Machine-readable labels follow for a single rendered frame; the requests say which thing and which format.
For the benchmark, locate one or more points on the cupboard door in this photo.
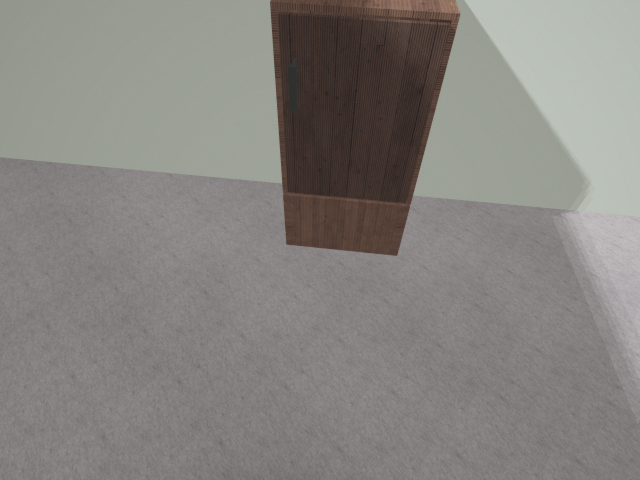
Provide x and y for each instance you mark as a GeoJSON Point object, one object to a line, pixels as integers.
{"type": "Point", "coordinates": [365, 87]}

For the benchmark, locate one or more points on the handle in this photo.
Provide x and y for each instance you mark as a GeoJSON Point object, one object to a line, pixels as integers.
{"type": "Point", "coordinates": [292, 82]}

